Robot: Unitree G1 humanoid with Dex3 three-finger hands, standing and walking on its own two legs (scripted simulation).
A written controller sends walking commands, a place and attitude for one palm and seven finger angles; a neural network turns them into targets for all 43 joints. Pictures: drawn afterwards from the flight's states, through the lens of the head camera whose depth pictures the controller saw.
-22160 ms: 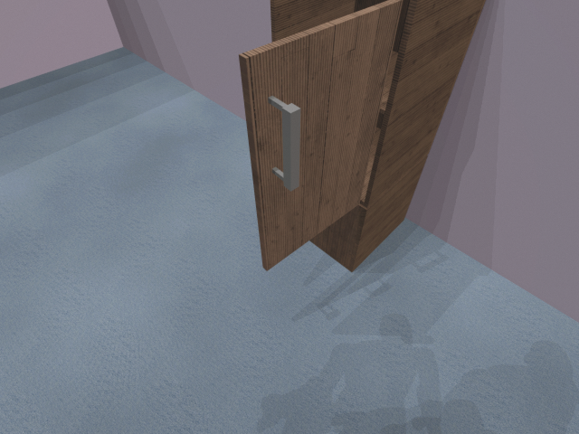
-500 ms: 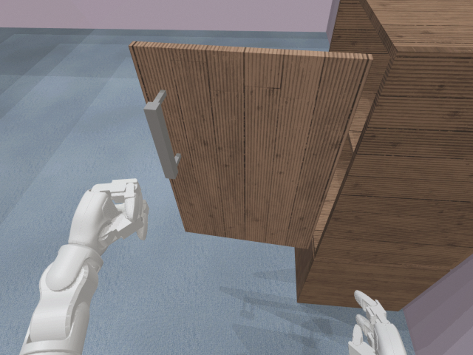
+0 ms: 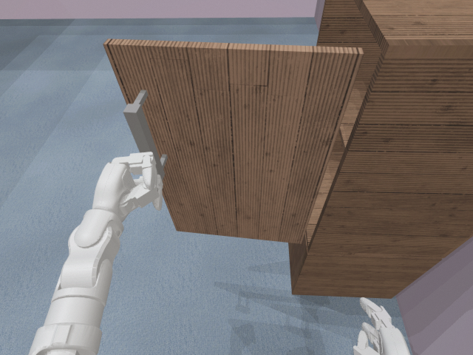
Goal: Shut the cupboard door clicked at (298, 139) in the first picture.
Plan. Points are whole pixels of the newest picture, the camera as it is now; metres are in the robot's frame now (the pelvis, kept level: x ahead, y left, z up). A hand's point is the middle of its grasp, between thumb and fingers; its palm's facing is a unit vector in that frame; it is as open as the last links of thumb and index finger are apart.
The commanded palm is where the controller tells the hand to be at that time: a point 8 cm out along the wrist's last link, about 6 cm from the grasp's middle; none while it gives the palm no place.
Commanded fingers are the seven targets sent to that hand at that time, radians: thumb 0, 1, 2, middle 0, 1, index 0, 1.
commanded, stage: bring the fist close to the handle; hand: left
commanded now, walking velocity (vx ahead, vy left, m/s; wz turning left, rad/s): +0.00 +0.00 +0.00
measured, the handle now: (150, 139) +0.47 +0.19 +0.10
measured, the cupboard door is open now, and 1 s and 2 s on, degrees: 86 82 70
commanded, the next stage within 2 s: push the door shut along its arc in 0.60 s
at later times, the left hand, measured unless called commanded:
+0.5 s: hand (163, 172) +0.38 +0.14 +0.11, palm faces -0.06 -1.00 -0.04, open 3.1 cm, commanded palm +0.35 +0.20 +0.11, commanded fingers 0.00 0.90 0.90 -1.30 -1.50 -1.30 -1.50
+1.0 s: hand (169, 157) +0.42 +0.14 +0.11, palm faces -0.13 -0.99 -0.03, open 3.2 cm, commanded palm +0.41 +0.20 +0.11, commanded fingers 0.00 0.90 0.90 -1.30 -1.50 -1.30 -1.50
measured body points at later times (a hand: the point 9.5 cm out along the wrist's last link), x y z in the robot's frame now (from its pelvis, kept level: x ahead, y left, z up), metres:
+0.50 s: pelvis +0.00 -0.01 +0.00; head +0.02 -0.03 +0.45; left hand +0.37 +0.20 +0.12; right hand +0.11 -0.26 -0.11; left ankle -0.04 +0.12 -0.72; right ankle +0.05 -0.11 -0.72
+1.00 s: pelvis -0.02 +0.00 +0.00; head +0.03 -0.01 +0.44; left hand +0.42 +0.20 +0.11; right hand +0.10 -0.26 -0.11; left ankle -0.04 +0.12 -0.72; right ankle +0.05 -0.11 -0.72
